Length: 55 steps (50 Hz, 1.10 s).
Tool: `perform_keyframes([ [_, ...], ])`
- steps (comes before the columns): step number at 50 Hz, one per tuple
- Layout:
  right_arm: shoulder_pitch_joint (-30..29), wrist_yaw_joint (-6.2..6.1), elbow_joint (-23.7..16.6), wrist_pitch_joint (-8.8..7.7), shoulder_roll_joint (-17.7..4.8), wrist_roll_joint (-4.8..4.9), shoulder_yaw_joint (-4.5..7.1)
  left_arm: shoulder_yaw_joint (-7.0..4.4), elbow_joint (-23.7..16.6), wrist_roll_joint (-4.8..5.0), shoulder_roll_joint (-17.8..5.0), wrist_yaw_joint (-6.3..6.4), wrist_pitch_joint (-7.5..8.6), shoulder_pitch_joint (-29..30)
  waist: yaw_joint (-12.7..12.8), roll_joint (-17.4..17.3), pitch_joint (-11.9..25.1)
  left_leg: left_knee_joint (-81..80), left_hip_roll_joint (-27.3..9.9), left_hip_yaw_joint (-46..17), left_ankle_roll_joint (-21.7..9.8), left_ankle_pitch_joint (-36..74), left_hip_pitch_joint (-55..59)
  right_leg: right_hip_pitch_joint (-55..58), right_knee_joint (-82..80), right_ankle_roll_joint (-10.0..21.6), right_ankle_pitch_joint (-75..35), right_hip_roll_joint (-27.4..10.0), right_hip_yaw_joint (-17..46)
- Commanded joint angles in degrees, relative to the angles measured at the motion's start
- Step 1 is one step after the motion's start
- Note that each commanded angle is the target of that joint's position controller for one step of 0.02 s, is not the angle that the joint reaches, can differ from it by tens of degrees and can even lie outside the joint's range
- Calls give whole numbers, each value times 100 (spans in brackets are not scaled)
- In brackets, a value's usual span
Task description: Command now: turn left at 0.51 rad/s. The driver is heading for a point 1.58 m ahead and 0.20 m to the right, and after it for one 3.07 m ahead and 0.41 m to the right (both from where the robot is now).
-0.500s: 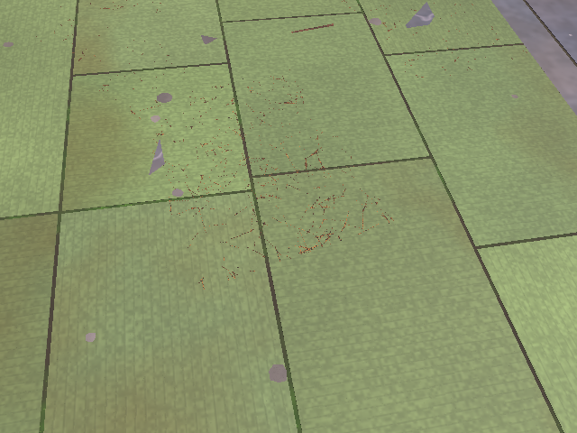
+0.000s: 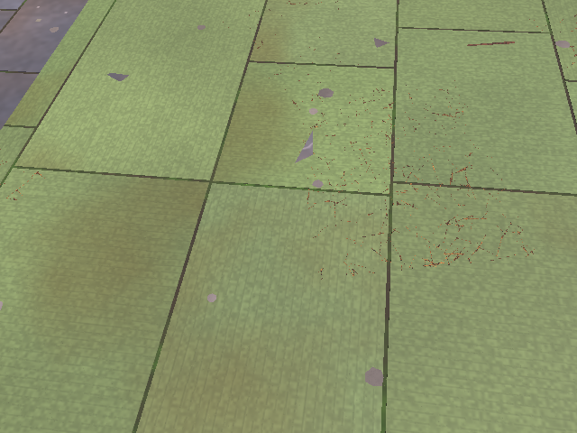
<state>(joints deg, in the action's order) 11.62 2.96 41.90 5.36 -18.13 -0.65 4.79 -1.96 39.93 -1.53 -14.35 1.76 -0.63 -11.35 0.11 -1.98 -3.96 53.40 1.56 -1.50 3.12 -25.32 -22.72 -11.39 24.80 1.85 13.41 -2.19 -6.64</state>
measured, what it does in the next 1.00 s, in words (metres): steps on the spot: left foot, then right foot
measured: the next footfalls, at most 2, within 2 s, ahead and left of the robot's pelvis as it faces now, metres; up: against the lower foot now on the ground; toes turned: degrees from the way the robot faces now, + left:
left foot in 0.12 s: +0.02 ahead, +0.12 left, +0.00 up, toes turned +3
right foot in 0.50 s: +0.02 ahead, -0.09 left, +0.00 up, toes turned +6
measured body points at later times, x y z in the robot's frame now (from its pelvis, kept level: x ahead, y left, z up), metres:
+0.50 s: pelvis -0.01 +0.03 -0.01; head +0.00 +0.04 +0.44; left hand +0.02 +0.30 -0.14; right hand +0.14 -0.20 -0.12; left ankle -0.02 +0.11 -0.74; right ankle -0.02 -0.09 -0.75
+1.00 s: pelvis -0.02 +0.01 +0.00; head -0.01 +0.00 +0.45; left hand -0.01 +0.25 -0.15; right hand +0.02 -0.24 -0.15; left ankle -0.02 +0.11 -0.74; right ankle -0.02 -0.09 -0.74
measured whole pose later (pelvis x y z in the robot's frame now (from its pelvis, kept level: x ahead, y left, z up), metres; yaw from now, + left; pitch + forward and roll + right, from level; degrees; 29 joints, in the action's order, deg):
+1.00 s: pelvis -0.02 +0.01 +0.00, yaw +5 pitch -2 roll +0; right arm 14.5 -1.8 63.2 0.4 -12.5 -0.5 -0.3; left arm 0.3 61.3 -0.5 -11.5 1.6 0.1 -13.7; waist -0.4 -0.3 -1.8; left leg 20.3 2.0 -1.7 -1.0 -10.6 -7.8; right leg -7.1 21.3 1.7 12.4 1.3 -0.3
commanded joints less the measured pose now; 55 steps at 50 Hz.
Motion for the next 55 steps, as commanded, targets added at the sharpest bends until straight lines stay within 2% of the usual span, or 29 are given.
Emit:
perform_keyframes([
  [1,-283,1,-542,-87,-265,49,-4,-317,-191,-21,-1082,-65,43,-201,211,1261,596,-825,31,328,-118,-234,95,706,-357,973,-2561,-1363,843],
  [3,-173,-43,-528,-126,-271,76,-23,-335,-126,-10,-1153,-118,20,-203,174,1330,662,-1398,112,451,-243,-150,450,633,-151,949,-2744,-1380,851],
  [4,-23,-69,-476,-160,-223,63,-43,-337,-102,29,-1173,-138,-1,-132,46,1265,678,-1985,145,510,-320,220,746,537,40,860,-2723,-1324,784],
  [5,182,-110,-390,-218,-190,6,-68,-325,-77,93,-1154,-148,-29,-47,-136,1116,676,-2951,169,537,-403,1001,1239,280,324,651,-2487,-1217,627],
  [6,239,-166,-362,-296,-373,-101,-58,-297,-19,105,-1040,-158,-39,-221,-155,677,727,-3645,-93,20,-470,1651,1870,-238,709,293,-1769,-1066,454],
  [7,326,-217,-456,-389,-839,-172,-16,-157,-173,11,-511,-206,-72,-468,-3,-901,942,-3959,-1741,-1936,-729,2676,2654,-1330,1978,-150,766,-532,-4],
  [8,310,-238,-425,-426,-1115,-48,52,-108,-310,60,-469,-130,-198,-37,-226,-1342,666,-3661,-2358,-2290,-1581,4077,1668,-1456,2393,-235,2150,30,367],
  [9,228,-234,-389,-449,-760,-15,-38,-172,-215,89,-736,-113,-274,1,-178,-682,514,-3635,-2082,-1912,-1732,4109,1639,-1408,2756,-258,2040,-86,684],
  [10,-86,-251,-380,-458,-483,-7,-151,-177,-97,130,-698,-147,-287,-46,-26,-592,330,-3681,-1761,-1505,-1611,3853,1490,-1378,2795,-255,1692,-92,774],
  [11,-363,-282,-391,-442,-376,-47,-201,-194,42,140,-736,-169,-262,-188,116,-594,262,-3721,-1441,-1200,-1402,3697,1479,-1316,2663,-272,1359,-99,775],
  [12,-378,-339,-365,-462,-404,-23,-203,-226,130,74,-803,-180,-259,-277,106,-738,275,-3669,-1292,-1023,-1350,4042,1589,-1294,2701,-303,1138,-48,693],
  [13,-327,-360,-317,-474,-351,-17,-230,-220,251,39,-788,-189,-250,-428,114,-686,446,-3590,-1200,-869,-1341,4388,1729,-1177,2728,-339,1033,-2,677],
  [15,-224,-368,-222,-503,-286,-6,-270,-183,343,67,-664,-198,-261,-455,79,-497,583,-3551,-1203,-783,-1353,4373,1820,-1003,2520,-383,978,30,676],
  [17,-191,-369,-121,-510,-279,-24,-286,-134,378,82,-537,-183,-283,-325,7,-514,495,-3575,-1184,-818,-1363,3849,1768,-872,2013,-388,984,44,668],
  [20,-170,-372,29,-500,-305,-61,-291,-102,473,86,-499,-123,-285,-270,-73,-595,411,-3542,-1200,-996,-1410,3253,1580,-546,1285,-323,1041,133,622],
  [22,-221,-387,125,-502,-295,-51,-301,-82,586,108,-467,-68,-245,-380,-16,-521,437,-3466,-1202,-1123,-1382,3009,1457,-210,662,-251,770,178,596],
  [23,-322,-402,162,-501,-278,-17,-311,-53,674,99,-395,-44,-204,-511,116,-400,454,-3382,-1124,-1101,-1263,2793,1315,147,20,-204,222,182,570],
  [24,-345,-415,200,-519,-224,14,-333,-29,749,50,-405,-22,-137,-597,194,-211,500,-3357,-1062,-1112,-1054,2487,1018,678,-523,-164,-614,14,765],
  [25,-258,-409,231,-552,-90,1,-379,-35,792,-13,-577,0,-51,-643,131,40,596,-3269,-888,-1058,-840,2118,766,1073,-663,-102,-1038,-421,1255],
  [26,50,-376,321,-539,-52,15,-359,-89,803,45,-909,-24,-2,-312,-265,565,351,-3486,-411,-697,-728,1563,893,548,-469,60,-1265,-622,1496],
  [27,-11,-382,499,-510,-121,-21,-354,-61,841,92,-723,-87,31,-183,-123,604,255,-3558,-342,-607,-676,1523,1333,99,-517,105,-932,-589,1447],
  [28,-60,-390,592,-501,-180,-24,-332,-15,902,85,-571,-112,64,-203,-53,638,174,-3496,-385,-622,-679,1645,1503,-28,-601,45,-713,-483,1354],
  [30,-36,-387,759,-515,-233,-9,-302,5,1062,88,-539,-73,91,-288,-18,690,209,-3405,-459,-634,-705,1971,1595,64,-697,-16,-688,-373,1270],
  [34,63,-414,1116,-554,-105,6,-336,23,1319,100,-485,-34,106,-342,9,381,217,-3552,-472,-624,-633,1934,1439,303,-709,38,-666,-377,1259],
  [41,225,-456,1634,-542,-49,8,-376,66,1698,96,-423,-8,108,-333,7,219,118,-3640,-488,-602,-563,1880,1385,269,-785,102,-475,-357,1278],
  [55,527,-511,2244,-539,147,13,-480,184,2225,104,-184,22,126,-534,-30,247,55,-3566,-543,-537,-529,1927,1391,145,-808,127,-494,-286,1273],
])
